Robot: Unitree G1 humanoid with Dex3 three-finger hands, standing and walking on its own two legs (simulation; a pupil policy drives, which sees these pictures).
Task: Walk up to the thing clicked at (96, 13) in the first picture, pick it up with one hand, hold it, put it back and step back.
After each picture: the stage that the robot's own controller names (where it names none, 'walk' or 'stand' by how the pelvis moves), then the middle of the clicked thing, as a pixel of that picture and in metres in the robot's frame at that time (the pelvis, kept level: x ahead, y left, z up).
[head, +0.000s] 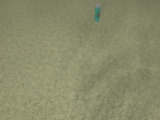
stand; (97, 12) +1.94 -0.22 -0.65
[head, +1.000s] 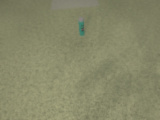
walk; (81, 26) +1.83 +0.13 -0.63
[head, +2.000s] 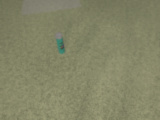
walk; (60, 43) +1.24 +0.32 -0.65
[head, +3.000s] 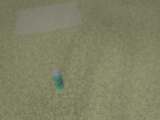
walk; (58, 79) +0.80 +0.27 -0.65
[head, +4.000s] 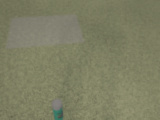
walk; (58, 111) +0.52 +0.17 -0.63
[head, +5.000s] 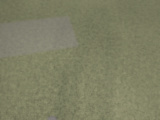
stand; out of the picture +0.39 +0.19 -0.64
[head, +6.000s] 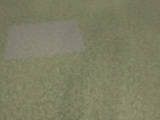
stand; out of the picture +0.37 +0.17 -0.65
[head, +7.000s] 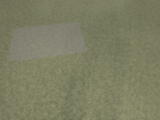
stand; out of the picture +0.39 +0.17 -0.66
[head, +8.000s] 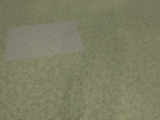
stand; out of the picture +0.38 +0.18 -0.66
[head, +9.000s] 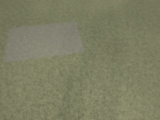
stand; out of the picture +0.37 +0.18 -0.66
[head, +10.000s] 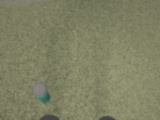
go down; (42, 94) +0.40 +0.20 -0.49
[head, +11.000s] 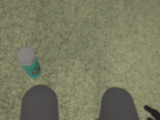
go down; (30, 64) +0.44 +0.23 -0.28
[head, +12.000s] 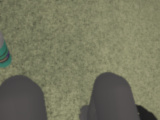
close in; out of the picture +0.43 +0.26 -0.20
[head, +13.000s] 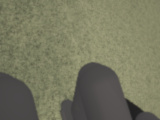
close; out of the picture +0.41 +0.29 -0.15
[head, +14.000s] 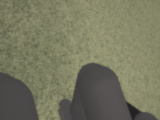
lift; out of the picture +0.40 +0.29 -0.16
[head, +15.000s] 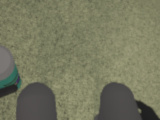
lift; (4, 74) +0.32 +0.25 -0.02
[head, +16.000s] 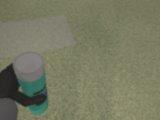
hold; (34, 88) +0.31 +0.15 +0.07
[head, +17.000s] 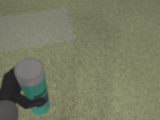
hold; (35, 91) +0.31 +0.16 +0.03
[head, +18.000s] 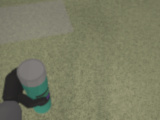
crouch; (37, 90) +0.32 +0.15 +0.00
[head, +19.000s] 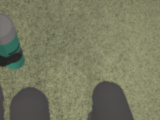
crouch; (8, 47) +0.44 +0.20 -0.05
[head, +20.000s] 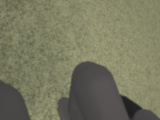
lower; out of the picture +0.41 +0.29 -0.16
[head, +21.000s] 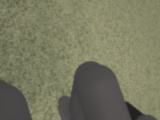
lower; out of the picture +0.42 +0.29 -0.16
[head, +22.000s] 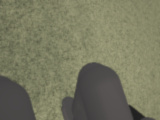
lower; out of the picture +0.40 +0.29 -0.16
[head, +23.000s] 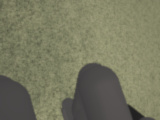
lower; out of the picture +0.39 +0.29 -0.16
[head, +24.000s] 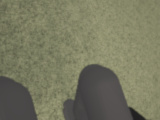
loosen; out of the picture +0.40 +0.24 -0.16
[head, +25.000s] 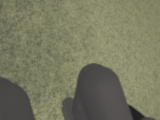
withdraw; out of the picture +0.41 +0.27 -0.17
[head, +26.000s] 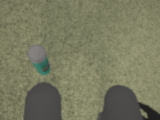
walk; (40, 62) +0.45 +0.21 -0.29
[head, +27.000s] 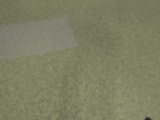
stand; out of the picture +0.37 +0.16 -0.59
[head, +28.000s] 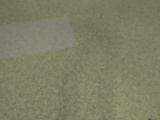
stand; out of the picture +0.38 +0.17 -0.60
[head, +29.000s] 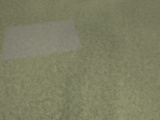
stand; out of the picture +0.39 +0.16 -0.63
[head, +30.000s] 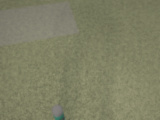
walk; (59, 115) +0.41 +0.16 -0.64
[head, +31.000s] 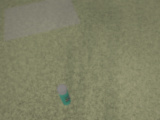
walk; (64, 95) +0.55 +0.20 -0.64
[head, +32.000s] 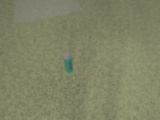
walk; (68, 62) +0.90 +0.17 -0.64
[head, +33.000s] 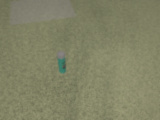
stand; (61, 62) +0.98 +0.18 -0.65
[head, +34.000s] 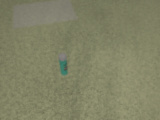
stand; (63, 64) +0.99 +0.17 -0.66
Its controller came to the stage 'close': yes
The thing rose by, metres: 0.66
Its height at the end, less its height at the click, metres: +0.00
